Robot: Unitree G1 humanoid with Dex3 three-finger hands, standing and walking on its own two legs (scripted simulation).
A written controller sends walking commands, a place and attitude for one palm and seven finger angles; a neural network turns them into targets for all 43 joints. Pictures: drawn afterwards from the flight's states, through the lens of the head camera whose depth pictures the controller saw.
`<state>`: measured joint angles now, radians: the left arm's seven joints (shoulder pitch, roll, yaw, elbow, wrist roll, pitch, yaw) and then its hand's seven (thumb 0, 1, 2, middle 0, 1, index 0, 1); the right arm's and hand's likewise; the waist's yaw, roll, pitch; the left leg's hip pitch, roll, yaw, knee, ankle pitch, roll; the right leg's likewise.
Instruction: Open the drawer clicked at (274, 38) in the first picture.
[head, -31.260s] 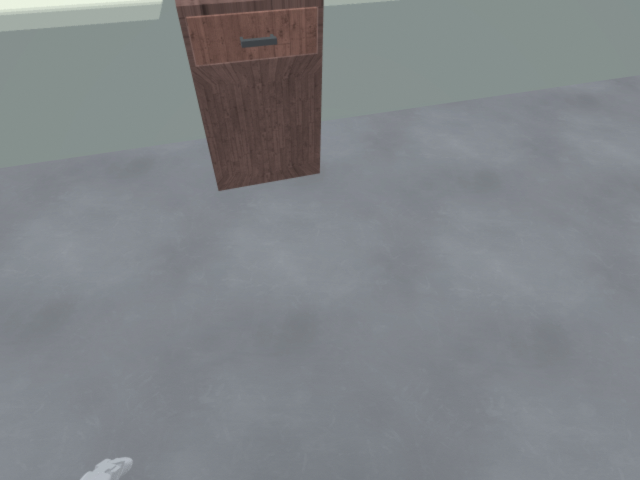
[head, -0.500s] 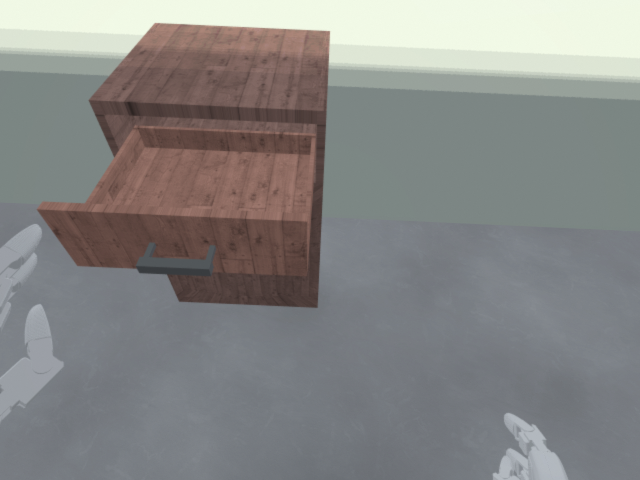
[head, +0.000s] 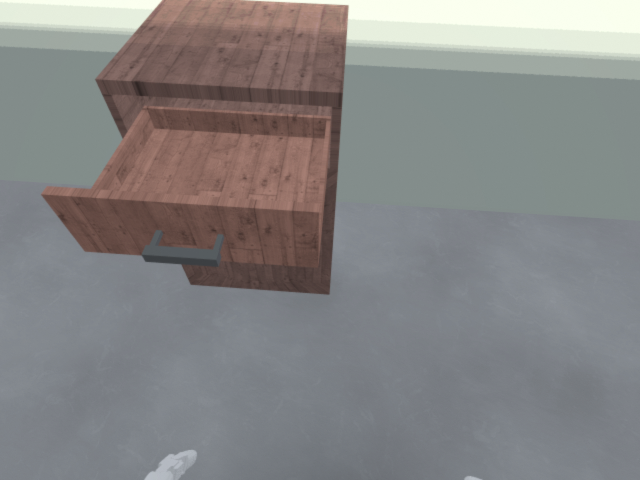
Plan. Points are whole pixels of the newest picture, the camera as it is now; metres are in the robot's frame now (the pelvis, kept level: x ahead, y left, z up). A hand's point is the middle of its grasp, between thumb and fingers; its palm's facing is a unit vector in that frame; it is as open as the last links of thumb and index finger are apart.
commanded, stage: let the arm hang, fingers relaxed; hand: left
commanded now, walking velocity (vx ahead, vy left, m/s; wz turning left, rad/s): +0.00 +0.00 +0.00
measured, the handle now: (185, 246) +0.49 +0.25 -0.07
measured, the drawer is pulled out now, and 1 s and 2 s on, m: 0.30 0.30 0.30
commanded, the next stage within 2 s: look to check the result in 0.84 s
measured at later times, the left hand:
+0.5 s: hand out of the picture +0.00 +0.20 -0.16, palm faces +0.02 -0.97 -0.22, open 7.3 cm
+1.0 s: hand out of the picture -0.04 +0.17 -0.16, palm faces +0.03 -0.99 -0.15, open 7.4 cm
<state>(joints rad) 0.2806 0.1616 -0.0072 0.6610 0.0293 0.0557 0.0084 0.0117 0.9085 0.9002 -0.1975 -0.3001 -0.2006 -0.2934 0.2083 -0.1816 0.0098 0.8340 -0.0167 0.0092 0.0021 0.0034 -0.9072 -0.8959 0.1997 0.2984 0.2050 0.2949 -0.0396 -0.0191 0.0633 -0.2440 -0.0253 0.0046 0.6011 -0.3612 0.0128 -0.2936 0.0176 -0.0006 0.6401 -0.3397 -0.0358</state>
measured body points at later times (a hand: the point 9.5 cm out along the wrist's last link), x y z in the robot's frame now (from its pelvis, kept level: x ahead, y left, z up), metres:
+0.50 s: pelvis -0.01 +0.01 +0.02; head +0.00 +0.00 +0.47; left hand +0.00 +0.25 -0.14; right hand -0.02 -0.19 -0.15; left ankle -0.02 +0.12 -0.73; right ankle +0.00 -0.10 -0.73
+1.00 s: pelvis -0.01 +0.02 +0.02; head +0.00 +0.02 +0.47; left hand -0.04 +0.22 -0.15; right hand -0.05 -0.19 -0.14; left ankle -0.02 +0.12 -0.73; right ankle +0.00 -0.10 -0.73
